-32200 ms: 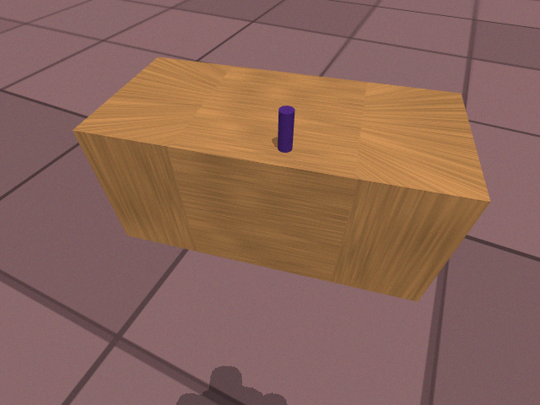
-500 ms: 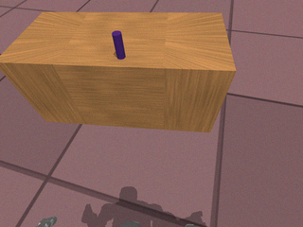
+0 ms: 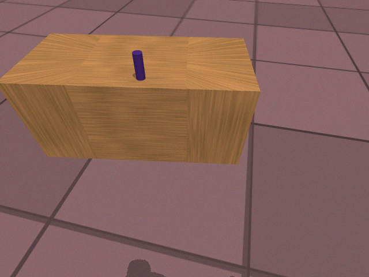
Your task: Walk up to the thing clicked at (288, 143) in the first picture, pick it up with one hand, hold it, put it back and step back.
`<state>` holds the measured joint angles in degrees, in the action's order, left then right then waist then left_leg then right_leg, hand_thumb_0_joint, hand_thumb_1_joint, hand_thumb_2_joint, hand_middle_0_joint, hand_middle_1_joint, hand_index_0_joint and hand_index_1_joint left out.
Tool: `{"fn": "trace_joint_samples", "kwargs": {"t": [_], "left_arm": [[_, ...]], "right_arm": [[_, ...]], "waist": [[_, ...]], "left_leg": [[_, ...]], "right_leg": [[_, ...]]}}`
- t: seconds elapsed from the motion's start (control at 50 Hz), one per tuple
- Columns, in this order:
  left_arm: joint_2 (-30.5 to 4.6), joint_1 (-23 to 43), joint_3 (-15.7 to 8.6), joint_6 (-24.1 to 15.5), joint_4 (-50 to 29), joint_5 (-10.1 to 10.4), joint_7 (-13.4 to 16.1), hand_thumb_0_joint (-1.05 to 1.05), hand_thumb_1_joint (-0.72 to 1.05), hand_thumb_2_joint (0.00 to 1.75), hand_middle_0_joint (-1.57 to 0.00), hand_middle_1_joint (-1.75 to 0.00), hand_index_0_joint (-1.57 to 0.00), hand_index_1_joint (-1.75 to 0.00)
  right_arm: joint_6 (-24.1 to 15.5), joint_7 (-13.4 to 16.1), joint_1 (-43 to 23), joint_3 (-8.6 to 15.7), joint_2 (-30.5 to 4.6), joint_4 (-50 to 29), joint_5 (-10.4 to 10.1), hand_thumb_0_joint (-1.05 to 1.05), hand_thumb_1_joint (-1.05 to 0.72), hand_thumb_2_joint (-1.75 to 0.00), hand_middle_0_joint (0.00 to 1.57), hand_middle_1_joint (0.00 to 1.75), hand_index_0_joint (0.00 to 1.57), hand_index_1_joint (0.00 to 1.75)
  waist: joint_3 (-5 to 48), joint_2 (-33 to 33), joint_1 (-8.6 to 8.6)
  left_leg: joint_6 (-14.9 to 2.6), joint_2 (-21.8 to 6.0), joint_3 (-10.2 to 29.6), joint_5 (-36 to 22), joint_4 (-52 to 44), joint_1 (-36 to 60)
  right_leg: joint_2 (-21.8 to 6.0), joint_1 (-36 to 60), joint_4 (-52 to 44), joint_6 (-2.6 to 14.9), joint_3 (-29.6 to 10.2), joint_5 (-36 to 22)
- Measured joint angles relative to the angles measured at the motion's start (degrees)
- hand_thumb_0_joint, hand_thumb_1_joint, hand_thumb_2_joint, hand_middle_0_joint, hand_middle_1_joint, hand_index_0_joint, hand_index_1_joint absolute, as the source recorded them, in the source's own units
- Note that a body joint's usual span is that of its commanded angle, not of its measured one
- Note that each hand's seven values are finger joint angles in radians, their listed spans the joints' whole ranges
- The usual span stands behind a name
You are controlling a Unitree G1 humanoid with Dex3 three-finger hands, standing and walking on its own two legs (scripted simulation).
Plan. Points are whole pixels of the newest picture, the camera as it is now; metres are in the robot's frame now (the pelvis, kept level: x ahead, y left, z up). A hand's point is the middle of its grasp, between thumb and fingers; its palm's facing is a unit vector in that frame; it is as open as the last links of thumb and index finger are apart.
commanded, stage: step back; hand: left
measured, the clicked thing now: (139, 65) +1.09 +0.29 -0.10
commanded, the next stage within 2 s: stand in 0.78 s
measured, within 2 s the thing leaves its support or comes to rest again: neither
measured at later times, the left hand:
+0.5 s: hand out of the picture +0.10 +0.29 -0.15, palm faces +0.03 -0.92 -0.39, open 7.4 cm
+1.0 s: hand out of the picture +0.14 +0.26 -0.14, palm faces +0.03 -0.95 -0.32, open 7.4 cm
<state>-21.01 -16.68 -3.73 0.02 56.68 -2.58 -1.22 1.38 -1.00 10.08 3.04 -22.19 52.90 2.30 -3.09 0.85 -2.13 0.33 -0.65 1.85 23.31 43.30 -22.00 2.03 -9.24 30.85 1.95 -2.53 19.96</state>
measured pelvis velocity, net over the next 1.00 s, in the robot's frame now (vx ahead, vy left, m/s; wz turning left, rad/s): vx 0.05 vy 0.00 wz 0.04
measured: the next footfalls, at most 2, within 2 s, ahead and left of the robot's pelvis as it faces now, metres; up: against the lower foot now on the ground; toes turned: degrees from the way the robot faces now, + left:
right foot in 0.44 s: +0.08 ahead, -0.12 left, +0.00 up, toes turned +0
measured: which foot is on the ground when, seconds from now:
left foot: down 0.00-1.00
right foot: down 0.00-0.20, up 0.22-0.42, down 0.44-1.00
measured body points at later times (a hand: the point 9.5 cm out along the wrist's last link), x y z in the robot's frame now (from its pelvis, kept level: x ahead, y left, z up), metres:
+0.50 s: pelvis +0.03 +0.01 +0.00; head +0.04 +0.01 +0.45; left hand +0.10 +0.33 -0.12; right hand +0.11 -0.30 -0.13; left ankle +0.04 +0.13 -0.73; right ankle +0.04 -0.12 -0.73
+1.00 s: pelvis +0.05 +0.00 +0.01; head +0.06 +0.01 +0.46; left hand +0.14 +0.31 -0.12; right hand +0.17 -0.29 -0.11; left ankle +0.04 +0.13 -0.73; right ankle +0.04 -0.12 -0.73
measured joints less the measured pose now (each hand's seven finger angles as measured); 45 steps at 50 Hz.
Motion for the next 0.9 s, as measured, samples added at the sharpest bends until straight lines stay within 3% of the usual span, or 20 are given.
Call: {"fn": "trace_joint_samples", "kwargs": {"t": [0.06, 0.12, 0.14, 0.18, 0.26, 0.3, 0.38, 0.46, 0.52, 0.58, 0.78, 0.9], "left_arm": [[0.7, -0.4, 0.2, -0.6, 0.3, 0.0, 0.1, 0.01, 0.9, 0.9, -0.2, -0.3, -0.2, -0.3], [0.4, 0.0, 0.3, -0.7, 0.1, 0.0, -0.2, 0.01, 0.9, 0.9, -0.2, -0.3, -0.2, -0.3], [0.1, 0.4, 0.4, -0.5, 0.0, 0.2, -0.2, 0.01, 0.9, 0.9, -0.2, -0.3, -0.21, -0.3], [-0.8, 1.4, 0.6, -0.1, -0.2, 0.5, 0.0, 0.01, 0.9, 0.9, -0.2, -0.3, -0.2, -0.3], [-1.8, 3.1, 0.9, 1.0, 0.6, 1.5, 0.3, 0.01, 0.9, 0.9, -0.2, -0.3, -0.2, -0.3], [-2.5, 3.7, 0.8, 0.9, 0.7, 1.7, 0.3, 0.01, 0.9, 0.9, -0.2, -0.3, -0.2, -0.3], [-2.9, 4.9, 0.4, 0.2, 0.9, 1.8, 0.1, 0.01, 0.9, 0.9, -0.2, -0.3, -0.2, -0.3], [-2.3, 6.7, 0.0, -0.5, 1.7, 1.4, 0.6, 0.01, 0.91, 0.9, -0.2, -0.3, -0.2, -0.3], [-1.2, 7.5, 0.6, -0.7, 2.0, 1.1, 0.6, 0.01, 0.9, 0.9, -0.2, -0.3, -0.2, -0.3], [-0.2, 8.8, 1.3, -0.5, 2.6, 1.3, 0.6, 0.01, 0.9, 0.9, -0.2, -0.3, -0.2, -0.3], [0.5, 14.0, 1.7, 0.0, 3.3, 2.3, 1.0, 0.01, 0.9, 0.9, -0.2, -0.3, -0.2, -0.3], [0.6, 14.5, 2.7, -0.2, 5.6, 2.7, 0.9, 0.01, 0.9, 0.9, -0.2, -0.3, -0.2, -0.3]], "right_arm": [[-0.7, -0.3, 1.4, 0.2, -0.8, 1.3, -0.6, 0.0, -0.9, -0.89, 0.2, 0.3, 0.2, 0.3], [-1.1, -0.6, 2.9, 0.3, -1.0, 2.6, -0.6, 0.0, -0.9, -0.89, 0.2, 0.3, 0.2, 0.3], [-1.3, -0.7, 3.2, 0.4, -0.9, 3.1, -0.6, 0.0, -0.9, -0.89, 0.2, 0.3, 0.2, 0.3], [-1.8, -0.4, 2.9, 0.6, 0.0, 4.0, -0.5, 0.0, -0.9, -0.89, 0.2, 0.3, 0.2, 0.3], [-3.1, -0.3, 2.2, 0.1, 1.9, 3.7, -0.1, 0.0, -0.9, -0.89, 0.2, 0.3, 0.2, 0.3], [-3.5, -0.3, 2.1, -0.3, 2.8, 3.3, 0.0, 0.0, -0.9, -0.89, 0.2, 0.3, 0.2, 0.3], [-3.5, -0.2, 1.6, -0.6, 3.1, 3.3, 0.2, 0.0, -0.9, -0.89, 0.2, 0.3, 0.21, 0.3], [-2.2, 0.1, 0.8, -1.0, 2.3, 4.0, -0.7, 0.0, -0.9, -0.89, 0.2, 0.3, 0.21, 0.3], [-1.3, 0.6, 0.4, -1.1, 1.9, 5.3, -1.2, 0.0, -0.9, -0.89, 0.2, 0.3, 0.2, 0.3], [-2.0, 0.8, -0.1, -1.3, 1.5, 6.6, -1.4, 0.0, -0.9, -0.89, 0.2, 0.3, 0.2, 0.3], [-2.1, 1.2, -3.3, -1.9, 2.4, 8.8, -1.4, 0.0, -0.9, -0.89, 0.2, 0.3, 0.2, 0.3], [-2.5, 0.8, -5.9, -2.7, 2.7, 9.3, -1.5, 0.0, -0.9, -0.89, 0.2, 0.3, 0.2, 0.3]], "waist": [[0.1, 0.5, -0.08], [0.3, 0.5, 0.08], [0.2, 0.3, 0.19], [-0.7, -1.6, 0.19], [-0.8, -3.0, 0.99], [-0.8, -3.4, 1.47], [-0.6, -3.0, 2.3], [-0.6, -1.4, 2.49], [0.3, -0.3, 2.14], [0.3, -0.2, 2.12], [-0.3, -1.5, 1.94], [-0.6, -1.8, 2.01]], "left_leg": [[0.3, 1.0, 1.3, 0.0, 1.3, -0.2], [0.55, 0.4, 0.0, -0.2, -3.5, 2.1], [0.51, 0.3, -0.7, -1.6, -6.7, 3.6], [-0.43, 1.7, -1.8, -9.8, -10.8, 5.7], [-2.37, 2.1, -3.1, -9.6, -11.2, 6.0], [-2.43, 1.7, -3.4, -9.8, -12.3, 6.8], [-1.61, 0.8, -3.5, -9.7, -13.1, 7.6], [-0.35, -0.5, -2.7, -7.1, -9.3, 6.7], [0.13, -0.2, -0.9, -2.6, -7.3, 6.2], [0.09, 0.4, -0.8, -7.4, -9.9, 7.7], [0.04, 0.7, -0.1, -6.7, -12.2, 9.6], [0.29, 0.4, -0.7, -9.5, -17.9, 12.9]], "right_leg": [[-1.0, 0.6, -1.2, -1.08, 0.6, -1.2], [-2.1, 0.8, -0.8, -2.11, 1.7, -0.6], [-2.6, 0.7, -0.1, -2.47, 2.1, 0.0], [-4.4, 0.1, 2.8, -3.09, 1.7, 1.7], [-3.6, -5.5, 14.6, -0.7, -0.7, 7.7], [-3.3, -7.8, 17.8, -0.29, -0.5, 7.9], [-4.3, -8.1, 11.4, -0.88, 1.5, 5.8], [-3.3, -4.6, 1.2, -1.79, 3.0, -4.3], [-3.0, -4.5, 1.8, -2.23, 3.8, -3.2], [-3.7, -4.0, 2.5, -2.56, 4.0, -2.0], [-4.0, -1.6, -0.3, -2.71, 4.8, -2.4], [-3.7, 1.2, -5.5, -2.81, 4.3, -5.2]]}}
